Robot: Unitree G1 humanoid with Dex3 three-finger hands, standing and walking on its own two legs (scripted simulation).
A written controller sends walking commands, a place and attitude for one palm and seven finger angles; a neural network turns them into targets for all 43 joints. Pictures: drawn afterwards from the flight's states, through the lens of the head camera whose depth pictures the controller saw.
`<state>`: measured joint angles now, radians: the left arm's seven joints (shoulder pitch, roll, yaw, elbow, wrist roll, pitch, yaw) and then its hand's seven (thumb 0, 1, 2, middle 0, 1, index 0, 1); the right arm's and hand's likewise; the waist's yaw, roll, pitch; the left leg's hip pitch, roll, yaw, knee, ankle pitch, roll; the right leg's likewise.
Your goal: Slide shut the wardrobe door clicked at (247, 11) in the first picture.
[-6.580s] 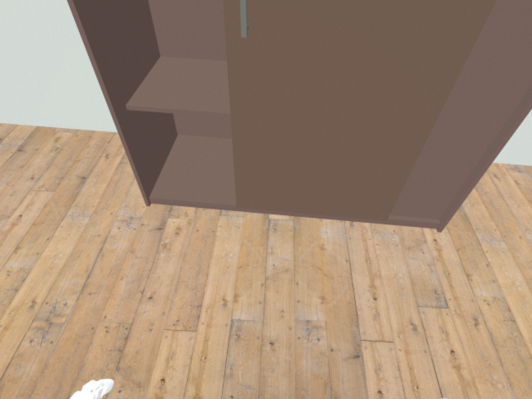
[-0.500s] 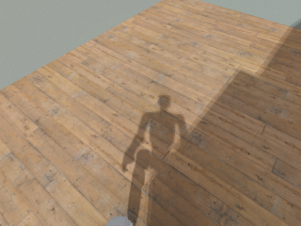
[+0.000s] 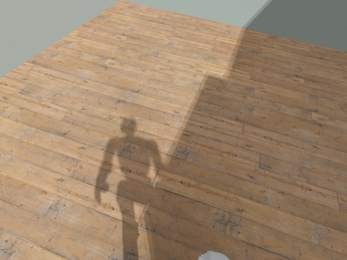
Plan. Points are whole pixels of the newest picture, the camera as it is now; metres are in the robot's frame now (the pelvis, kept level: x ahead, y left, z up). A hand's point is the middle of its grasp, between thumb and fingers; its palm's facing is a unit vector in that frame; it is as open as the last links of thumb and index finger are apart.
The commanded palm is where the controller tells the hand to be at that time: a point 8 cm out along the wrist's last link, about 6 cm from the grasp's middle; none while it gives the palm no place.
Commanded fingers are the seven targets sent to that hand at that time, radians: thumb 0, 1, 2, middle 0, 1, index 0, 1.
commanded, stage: turn to face it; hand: right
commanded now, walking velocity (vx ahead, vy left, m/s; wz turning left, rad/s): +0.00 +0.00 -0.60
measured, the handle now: out of the picture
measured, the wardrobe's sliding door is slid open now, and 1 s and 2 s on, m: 0.44 0.44 0.44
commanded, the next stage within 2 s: none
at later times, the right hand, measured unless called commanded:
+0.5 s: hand out of the picture +0.06 -0.28 -0.16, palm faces +0.30 +0.92 -0.27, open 7.4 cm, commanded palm none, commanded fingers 0.00 -0.90 -0.90 0.20 0.30 0.20 0.30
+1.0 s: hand out of the picture -0.05 -0.20 -0.16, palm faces +0.58 +0.77 -0.26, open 7.4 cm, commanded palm none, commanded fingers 0.00 -0.90 -0.90 0.20 0.30 0.20 0.30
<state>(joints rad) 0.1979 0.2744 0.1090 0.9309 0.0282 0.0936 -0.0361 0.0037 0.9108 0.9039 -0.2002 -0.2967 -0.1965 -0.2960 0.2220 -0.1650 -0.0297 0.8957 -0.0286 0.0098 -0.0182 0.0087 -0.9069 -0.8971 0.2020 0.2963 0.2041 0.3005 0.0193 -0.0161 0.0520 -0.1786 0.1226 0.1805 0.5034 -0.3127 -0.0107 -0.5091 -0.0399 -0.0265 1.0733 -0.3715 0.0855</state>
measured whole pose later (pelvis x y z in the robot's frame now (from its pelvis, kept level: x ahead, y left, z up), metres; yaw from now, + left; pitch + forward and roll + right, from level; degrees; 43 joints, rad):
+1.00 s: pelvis +0.01 +0.00 +0.00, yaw -36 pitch +0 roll -2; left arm 0.19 0.28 0.10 0.95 0.02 0.10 -0.04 0.00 0.91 0.90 -0.20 -0.30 -0.20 -0.30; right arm 0.24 -0.19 -0.03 0.89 -0.03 0.02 -0.02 0.01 -0.91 -0.90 0.20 0.30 0.20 0.30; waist 0.00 -0.01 0.08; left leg -0.21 0.15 0.25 0.51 -0.29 0.00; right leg -0.42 -0.05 -0.04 0.94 -0.41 0.08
